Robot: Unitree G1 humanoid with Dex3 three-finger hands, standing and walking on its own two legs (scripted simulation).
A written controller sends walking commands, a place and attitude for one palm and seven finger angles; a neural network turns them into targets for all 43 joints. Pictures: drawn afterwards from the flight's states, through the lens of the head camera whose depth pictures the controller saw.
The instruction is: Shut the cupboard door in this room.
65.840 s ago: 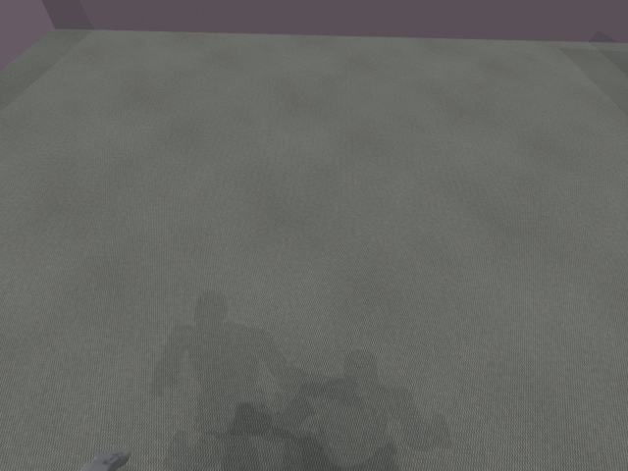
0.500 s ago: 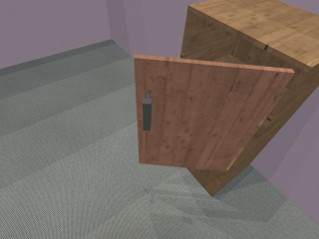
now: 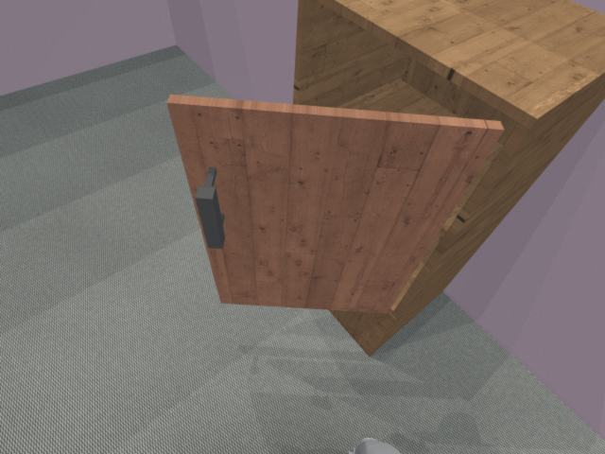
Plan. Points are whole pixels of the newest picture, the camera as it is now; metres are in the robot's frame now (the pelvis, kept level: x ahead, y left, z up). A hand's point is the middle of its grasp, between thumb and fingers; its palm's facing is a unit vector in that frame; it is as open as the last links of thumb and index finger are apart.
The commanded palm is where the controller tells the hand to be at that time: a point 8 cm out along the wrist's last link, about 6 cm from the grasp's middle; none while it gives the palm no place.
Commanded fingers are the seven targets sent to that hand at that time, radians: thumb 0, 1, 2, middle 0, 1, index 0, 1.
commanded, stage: come to a stop and stand still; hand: left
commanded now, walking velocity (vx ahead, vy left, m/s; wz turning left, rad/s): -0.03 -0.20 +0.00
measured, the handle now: (214, 208) +0.46 +0.16 +0.01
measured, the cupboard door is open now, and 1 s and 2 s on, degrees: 49 49 49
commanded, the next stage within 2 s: look again from close up in 0.94 s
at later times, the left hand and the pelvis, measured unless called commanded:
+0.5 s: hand out of the picture +0.01 +0.14 -0.18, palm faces +0.12 -0.97 -0.21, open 7.3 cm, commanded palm none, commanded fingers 0.00 0.90 0.90 -0.20 -0.30 -0.20 -0.30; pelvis -0.02 -0.06 -0.01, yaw +2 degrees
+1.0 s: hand out of the picture +0.00 +0.13 -0.18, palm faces +0.03 -0.98 -0.21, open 7.3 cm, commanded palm none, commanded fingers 0.00 0.90 0.90 -0.20 -0.30 -0.20 -0.30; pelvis -0.02 -0.05 +0.00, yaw +2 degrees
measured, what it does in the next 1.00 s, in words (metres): steps on the spot: right foot, then left foot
